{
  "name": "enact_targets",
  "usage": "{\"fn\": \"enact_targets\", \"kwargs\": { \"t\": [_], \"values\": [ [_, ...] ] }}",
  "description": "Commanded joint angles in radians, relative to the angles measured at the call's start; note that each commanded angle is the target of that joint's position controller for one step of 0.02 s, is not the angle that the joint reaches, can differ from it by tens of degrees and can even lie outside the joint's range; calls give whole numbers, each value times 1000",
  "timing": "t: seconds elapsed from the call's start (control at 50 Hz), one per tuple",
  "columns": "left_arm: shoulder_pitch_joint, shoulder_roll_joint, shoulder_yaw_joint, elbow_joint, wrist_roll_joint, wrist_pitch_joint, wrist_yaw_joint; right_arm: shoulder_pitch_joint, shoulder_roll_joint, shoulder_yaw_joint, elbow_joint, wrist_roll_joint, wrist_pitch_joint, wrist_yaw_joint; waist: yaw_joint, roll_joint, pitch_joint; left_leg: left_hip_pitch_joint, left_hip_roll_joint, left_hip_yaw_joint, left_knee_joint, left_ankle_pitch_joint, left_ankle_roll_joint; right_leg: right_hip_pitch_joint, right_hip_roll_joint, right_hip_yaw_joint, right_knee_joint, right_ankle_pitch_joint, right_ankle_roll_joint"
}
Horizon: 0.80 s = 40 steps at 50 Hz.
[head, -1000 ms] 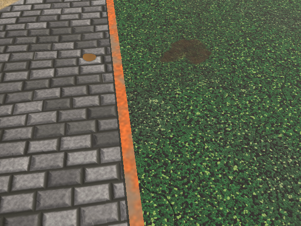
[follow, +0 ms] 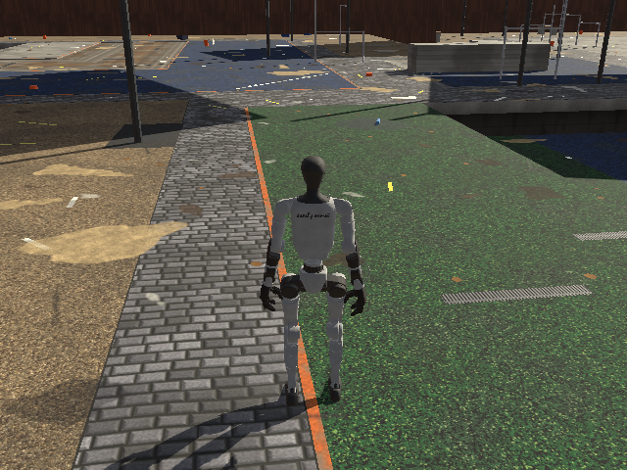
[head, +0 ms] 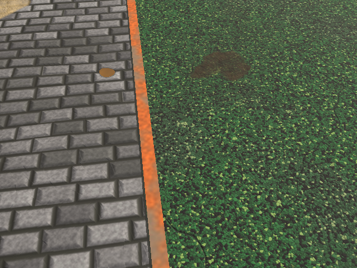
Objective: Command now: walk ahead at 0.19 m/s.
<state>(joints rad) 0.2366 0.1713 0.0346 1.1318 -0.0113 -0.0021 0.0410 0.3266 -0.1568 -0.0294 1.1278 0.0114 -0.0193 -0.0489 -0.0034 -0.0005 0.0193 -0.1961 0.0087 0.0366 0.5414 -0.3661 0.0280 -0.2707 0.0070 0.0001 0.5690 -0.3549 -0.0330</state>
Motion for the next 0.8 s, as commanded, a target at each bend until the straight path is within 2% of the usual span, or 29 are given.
{"fn": "enact_targets", "kwargs": {
  "t": [0.02, 0.04, 0.06, 0.08, 0.12, 0.16, 0.18, 0.2, 0.22, 0.24, 0.26, 0.3, 0.32, 0.34, 0.38, 0.44, 0.5, 0.56, 0.6, 0.62, 0.64, 0.66, 0.68, 0.7, 0.72, 0.74, 0.76, 0.78, 0.8],
  "values": [
    [-41, 64, 11, -63, -8, -40, -7, 137, -162, -38, -13, 17, -25, -1, -42, 119, 130, -51, 187, -281, -285, -474, 145, -199, 12, -40, 50, -191, -34],
    [-55, 45, 7, -74, -11, -55, -16, 145, -194, -52, -12, 18, -34, 2, -43, 184, 132, -19, 286, -412, -350, -487, 194, -238, 10, -70, 170, -78, -32],
    [-72, 55, 10, -84, -13, -65, -25, 136, -197, -55, -20, 13, -41, 5, -41, 174, 148, -36, 342, -481, -384, -457, 223, -264, -25, -41, 249, -64, -45],
    [-75, 63, 14, -92, -17, -73, -30, 116, -186, -53, -35, 6, -48, 8, -30, 154, 151, -36, 350, -485, -391, -409, 224, -284, -44, -24, 293, -110, -58],
    [-41, 57, 13, -93, -29, -86, -35, 44, -186, -52, -65, 21, -56, 17, 15, 148, 154, -68, 303, -382, -358, -311, 173, -198, -59, -26, 135, -137, -78],
    [92, 66, 29, -26, -22, -91, -35, -2, -186, -52, -83, 31, -49, 25, 74, 106, 108, -200, 175, -200, -242, -183, 115, 120, 30, -123, -65, 48, -58],
    [193, 86, 42, 8, -16, -87, -35, -20, -182, -49, -95, 28, -51, 26, 109, 67, 73, -265, 132, -140, -125, -70, 93, 248, 20, -86, -82, 86, -54],
    [350, 158, 64, 34, -12, -88, -31, -62, -132, -35, -121, 17, -59, 32, 165, -141, 19, -398, 40, -11, 238, 54, 36, 394, -165, 201, -218, 1, -113],
    [455, 254, 78, 37, -8, -100, -43, -64, -63, -20, -159, 22, -80, 31, 173, -359, -29, -617, -62, 4, 534, -146, 15, 504, -381, 652, -391, -78, -257],
    [373, 179, 48, 23, 4, -116, -44, -91, -102, -28, -168, 36, -95, 35, 119, -195, 25, -711, 7, -107, 726, -147, 41, 449, -423, 704, -392, -139, -273],
    [282, 134, 32, -9, 3, -126, -47, -103, -112, -28, -176, 45, -105, 45, 80, -113, 66, -765, 51, -130, 779, -38, 69, 414, -391, 593, -383, -120, -239],
    [172, 118, 14, -50, 4, -123, -61, -112, -141, -41, -170, 23, -110, 47, 33, -40, 83, -721, 113, -104, 695, 127, 76, 329, -306, 370, -406, 77, -176],
    [174, 93, 4, -51, 9, -116, -61, -116, -148, -48, -171, 18, -106, 50, 24, -52, 80, -666, 128, -90, 642, 167, 68, 294, -269, 285, -413, 181, -149],
    [204, 82, -1, -45, 12, -109, -57, -116, -137, -49, -170, 17, -98, 56, 24, -67, 71, -635, 128, -69, 606, 188, 56, 285, -240, 221, -414, 280, -138],
    [244, 107, -2, -41, 15, -101, -42, -166, -108, -42, -188, 13, -84, 61, 29, -67, 80, -634, 121, -36, 527, 234, 27, 266, -222, 153, -427, 396, -145],
    [246, 142, 1, -62, 18, -95, -24, -338, -80, -22, -258, 10, -82, 65, 56, -57, 116, -574, 89, -1, 264, 350, 5, 192, -194, 86, -461, 421, -140],
    [291, 169, 11, -59, 7, -97, -18, -439, -92, -14, -296, 19, -82, 79, 76, -80, 132, -489, 54, 27, 109, 415, 9, 197, -209, 59, -492, 392, -143],
    [304, 170, 20, -51, -5, -93, -18, -489, -116, -14, -329, 23, -88, 96, 61, -80, 143, -481, 47, 11, 20, 398, 47, 308, -250, 41, -454, 474, -131],
    [279, 192, 30, -59, 0, -85, -18, -437, -155, -29, -328, 20, -94, 102, 10, -107, 77, -372, 9, 28, 1, 342, 79, 380, -265, 22, -348, 756, -110],
    [266, 206, 36, -64, 4, -78, -18, -355, -187, -45, -310, 20, -94, 100, -38, -134, 10, -255, -26, 50, 12, 309, 98, 398, -262, 9, -242, 948, -98],
    [246, 201, 35, -71, 10, -69, -19, -182, -229, -70, -259, 24, -92, 93, -124, -140, -90, -38, -60, 69, 7, 302, 125, 355, -225, -23, -44, 1057, -75],
    [224, 184, 25, -95, 18, -68, -23, 7, -283, -91, -212, 17, -86, 83, -200, -106, -210, 285, 61, -69, 41, 286, 175, 129, -187, -35, 238, 861, -44],
    [362, 26, -17, -111, 14, -89, -42, 133, -380, -110, -183, -11, -83, 81, -124, 184, -418, 673, 356, -602, -58, 56, 356, -267, 12, -15, 682, 182, 22],
    [324, 62, -10, -94, -12, -125, -50, 127, -301, -84, -174, -13, -80, 81, -140, 203, -467, 664, 392, -851, -253, -26, 354, -382, 48, 156, 843, -177, -1],
    [203, 143, 14, -141, -40, -141, -50, 8, -248, -67, -186, 0, -86, 83, -112, 173, -267, 509, 351, -679, -269, -4, 285, -483, -17, 133, 887, -131, -22],
    [126, 163, 17, -165, -41, -145, -41, -103, -203, -52, -214, 2, -92, 85, -76, 72, -162, 312, 318, -515, -288, 105, 246, -456, -78, 100, 844, -27, -31],
    [96, 165, 28, -167, -27, -138, -28, -168, -167, -40, -220, -7, -99, 92, -34, 12, -99, 145, 278, -396, -315, 203, 221, -396, -119, 80, 781, 41, -32],
    [124, 146, 35, -165, -16, -120, -21, -194, -143, -33, -214, -17, -105, 97, 10, 35, -74, 34, 236, -309, -343, 237, 200, -319, -153, 87, 724, 82, -35],
    [151, 120, 34, -160, -14, -103, -19, -190, -132, -30, -203, -21, -105, 100, 30, 62, -64, -24, 212, -267, -369, 234, 198, -274, -164, 86, 689, 95, -37]
  ]
}}
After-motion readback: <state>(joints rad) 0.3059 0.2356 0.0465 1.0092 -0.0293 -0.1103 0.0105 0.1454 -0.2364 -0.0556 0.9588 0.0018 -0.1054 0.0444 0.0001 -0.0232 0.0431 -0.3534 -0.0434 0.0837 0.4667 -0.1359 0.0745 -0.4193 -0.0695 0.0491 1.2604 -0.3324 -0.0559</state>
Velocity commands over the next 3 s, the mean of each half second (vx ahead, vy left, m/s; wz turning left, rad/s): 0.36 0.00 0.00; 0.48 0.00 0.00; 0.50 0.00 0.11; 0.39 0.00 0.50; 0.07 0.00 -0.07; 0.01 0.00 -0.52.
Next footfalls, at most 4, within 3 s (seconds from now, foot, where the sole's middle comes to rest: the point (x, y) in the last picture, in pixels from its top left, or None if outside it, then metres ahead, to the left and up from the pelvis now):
0.66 left None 0.46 0.10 -0.77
1.22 right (219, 206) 0.78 -0.14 -0.77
1.78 left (158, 153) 1.06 0.12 -0.77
2.26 right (190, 125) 1.25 -0.03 -0.77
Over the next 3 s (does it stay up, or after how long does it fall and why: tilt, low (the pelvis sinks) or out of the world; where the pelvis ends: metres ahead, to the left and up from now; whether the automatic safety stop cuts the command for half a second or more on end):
stays up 1.10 0.06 0.01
